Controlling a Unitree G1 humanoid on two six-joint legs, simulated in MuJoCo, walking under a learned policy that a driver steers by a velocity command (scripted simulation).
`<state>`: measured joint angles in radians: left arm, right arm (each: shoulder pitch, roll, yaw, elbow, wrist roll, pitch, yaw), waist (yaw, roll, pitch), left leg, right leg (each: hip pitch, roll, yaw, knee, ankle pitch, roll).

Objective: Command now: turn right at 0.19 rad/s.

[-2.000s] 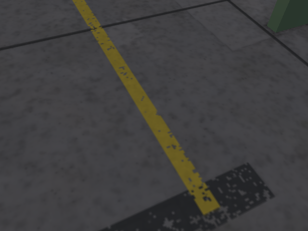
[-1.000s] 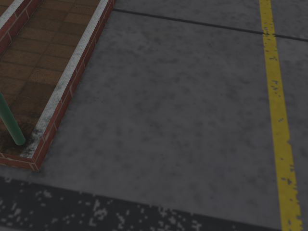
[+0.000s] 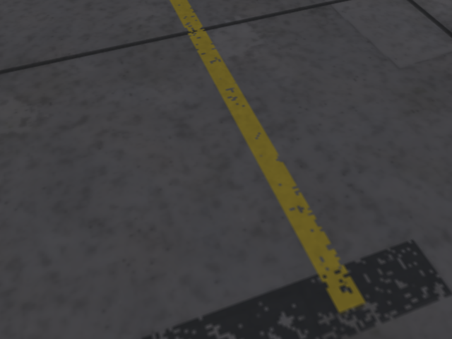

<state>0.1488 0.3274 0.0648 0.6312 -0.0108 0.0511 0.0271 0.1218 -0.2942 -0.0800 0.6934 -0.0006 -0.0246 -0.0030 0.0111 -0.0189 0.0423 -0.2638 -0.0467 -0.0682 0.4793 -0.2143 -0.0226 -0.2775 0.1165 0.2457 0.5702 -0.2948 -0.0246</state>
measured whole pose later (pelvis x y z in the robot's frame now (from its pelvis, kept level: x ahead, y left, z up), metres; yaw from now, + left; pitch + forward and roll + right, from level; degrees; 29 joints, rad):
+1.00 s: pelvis +0.13 +0.10 +0.01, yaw +25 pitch +2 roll +0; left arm 0.08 0.29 0.04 0.68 -0.02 -0.09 -0.05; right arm 0.39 -0.29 -0.04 0.72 0.01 -0.05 -0.01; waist -0.07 -0.04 0.03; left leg 0.04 -0.06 -0.09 0.26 -0.33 0.07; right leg -0.62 -0.04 0.00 0.58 0.05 0.03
